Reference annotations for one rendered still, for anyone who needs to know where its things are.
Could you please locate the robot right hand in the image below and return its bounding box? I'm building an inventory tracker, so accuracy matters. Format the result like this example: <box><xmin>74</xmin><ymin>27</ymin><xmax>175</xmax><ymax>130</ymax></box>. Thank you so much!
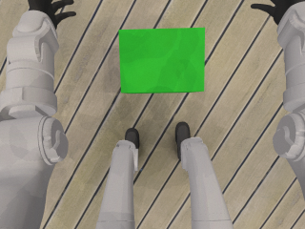
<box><xmin>251</xmin><ymin>0</ymin><xmax>305</xmax><ymax>25</ymax></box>

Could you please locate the robot right upper arm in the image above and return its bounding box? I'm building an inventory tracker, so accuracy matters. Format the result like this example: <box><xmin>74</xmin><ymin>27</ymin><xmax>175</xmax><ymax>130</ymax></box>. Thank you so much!
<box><xmin>273</xmin><ymin>111</ymin><xmax>305</xmax><ymax>201</ymax></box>

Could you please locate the robot left foot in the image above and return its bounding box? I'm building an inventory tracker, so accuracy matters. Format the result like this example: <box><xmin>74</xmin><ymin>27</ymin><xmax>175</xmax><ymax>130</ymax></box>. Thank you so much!
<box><xmin>125</xmin><ymin>128</ymin><xmax>140</xmax><ymax>149</ymax></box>

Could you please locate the robot left hand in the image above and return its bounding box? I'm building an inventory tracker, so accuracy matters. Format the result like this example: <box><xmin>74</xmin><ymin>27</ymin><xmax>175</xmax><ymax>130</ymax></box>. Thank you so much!
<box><xmin>28</xmin><ymin>0</ymin><xmax>76</xmax><ymax>29</ymax></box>

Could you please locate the robot left upper arm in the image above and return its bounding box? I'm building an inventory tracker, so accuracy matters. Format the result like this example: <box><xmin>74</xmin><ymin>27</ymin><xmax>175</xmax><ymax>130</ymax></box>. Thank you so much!
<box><xmin>0</xmin><ymin>115</ymin><xmax>69</xmax><ymax>229</ymax></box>

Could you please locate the robot right shin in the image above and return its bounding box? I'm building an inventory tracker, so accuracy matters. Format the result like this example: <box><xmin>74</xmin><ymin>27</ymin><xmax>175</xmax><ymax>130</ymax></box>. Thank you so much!
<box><xmin>180</xmin><ymin>136</ymin><xmax>209</xmax><ymax>152</ymax></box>

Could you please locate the carton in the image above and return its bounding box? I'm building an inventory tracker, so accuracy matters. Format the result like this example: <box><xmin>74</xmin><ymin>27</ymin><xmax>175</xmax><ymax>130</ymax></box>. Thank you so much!
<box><xmin>118</xmin><ymin>28</ymin><xmax>205</xmax><ymax>94</ymax></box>

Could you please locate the robot right forearm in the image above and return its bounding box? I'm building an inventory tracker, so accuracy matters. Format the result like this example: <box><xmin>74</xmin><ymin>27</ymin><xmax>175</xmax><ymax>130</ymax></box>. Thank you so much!
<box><xmin>276</xmin><ymin>1</ymin><xmax>305</xmax><ymax>113</ymax></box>

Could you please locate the robot left forearm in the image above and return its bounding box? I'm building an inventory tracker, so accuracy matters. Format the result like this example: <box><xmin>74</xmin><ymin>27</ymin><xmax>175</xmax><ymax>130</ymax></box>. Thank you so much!
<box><xmin>0</xmin><ymin>10</ymin><xmax>59</xmax><ymax>122</ymax></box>

